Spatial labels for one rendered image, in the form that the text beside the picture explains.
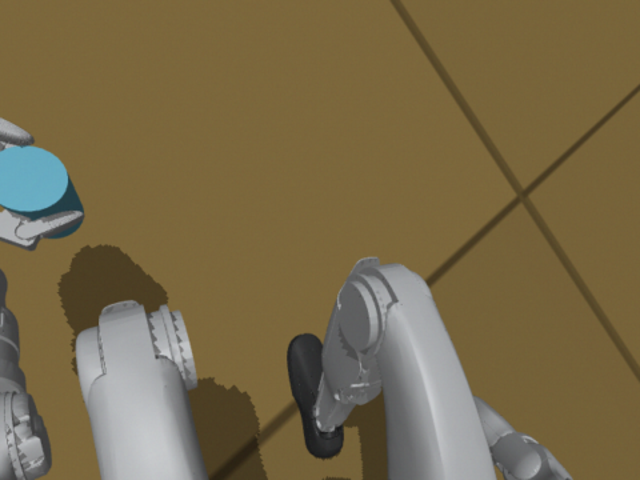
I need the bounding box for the can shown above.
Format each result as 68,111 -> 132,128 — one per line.
0,145 -> 84,239

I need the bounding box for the right robot arm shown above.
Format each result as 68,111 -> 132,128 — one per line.
492,432 -> 573,480

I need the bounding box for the right robot hand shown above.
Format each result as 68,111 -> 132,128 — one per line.
473,395 -> 517,466

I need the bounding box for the left robot arm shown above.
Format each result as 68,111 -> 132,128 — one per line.
0,269 -> 52,480

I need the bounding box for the left robot hand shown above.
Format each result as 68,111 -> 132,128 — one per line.
0,118 -> 85,251

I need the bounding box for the right robot foot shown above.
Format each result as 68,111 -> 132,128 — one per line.
287,333 -> 344,458

